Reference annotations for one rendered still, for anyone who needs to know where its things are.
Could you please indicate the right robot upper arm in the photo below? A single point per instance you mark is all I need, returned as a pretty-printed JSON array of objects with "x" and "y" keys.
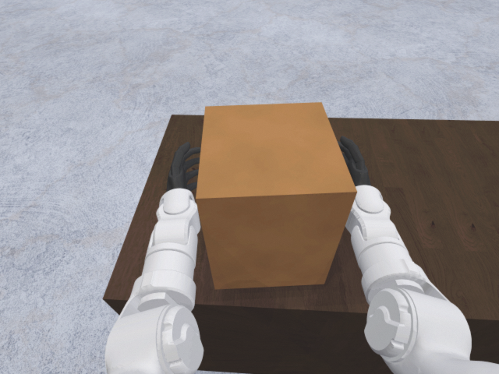
[{"x": 420, "y": 334}]

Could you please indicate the left robot forearm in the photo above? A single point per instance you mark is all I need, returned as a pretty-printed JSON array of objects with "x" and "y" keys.
[{"x": 167, "y": 276}]

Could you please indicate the pedestal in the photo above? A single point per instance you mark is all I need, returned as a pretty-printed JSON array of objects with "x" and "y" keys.
[{"x": 440, "y": 179}]

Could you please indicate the carton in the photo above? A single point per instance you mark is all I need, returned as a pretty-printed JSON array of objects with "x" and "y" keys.
[{"x": 273, "y": 193}]

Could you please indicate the left robot upper arm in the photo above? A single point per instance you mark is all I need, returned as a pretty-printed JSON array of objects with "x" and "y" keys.
[{"x": 163, "y": 340}]

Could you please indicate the right robot forearm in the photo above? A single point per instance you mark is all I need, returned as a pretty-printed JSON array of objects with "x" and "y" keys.
[{"x": 380, "y": 252}]

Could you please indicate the robot left hand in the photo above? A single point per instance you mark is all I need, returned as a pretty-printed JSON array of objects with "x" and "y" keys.
[{"x": 177, "y": 176}]

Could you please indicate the robot right hand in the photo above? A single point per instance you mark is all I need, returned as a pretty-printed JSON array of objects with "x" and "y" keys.
[{"x": 354, "y": 161}]

